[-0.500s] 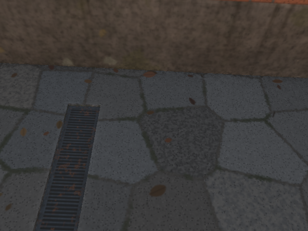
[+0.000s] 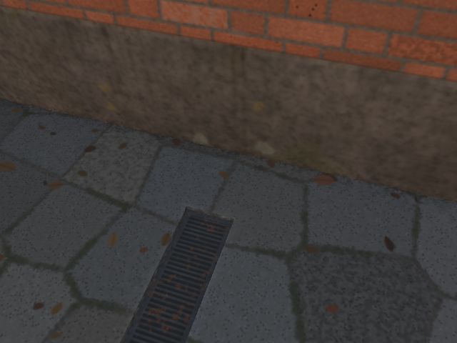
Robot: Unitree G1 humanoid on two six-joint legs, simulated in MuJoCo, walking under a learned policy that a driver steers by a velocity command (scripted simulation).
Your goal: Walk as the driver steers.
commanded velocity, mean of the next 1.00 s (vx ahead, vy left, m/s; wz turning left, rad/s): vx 0.23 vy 0.00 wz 0.03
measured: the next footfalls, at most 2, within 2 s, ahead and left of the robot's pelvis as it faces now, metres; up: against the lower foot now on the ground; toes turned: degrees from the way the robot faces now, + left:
left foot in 0.18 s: +0.29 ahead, +0.14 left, +0.00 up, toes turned +1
right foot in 0.64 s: +0.38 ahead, -0.06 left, +0.00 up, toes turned -2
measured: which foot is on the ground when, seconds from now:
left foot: up 0.00-0.16, down 0.18-1.00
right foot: down 0.00-0.18, up 0.20-0.62, down 0.64-1.00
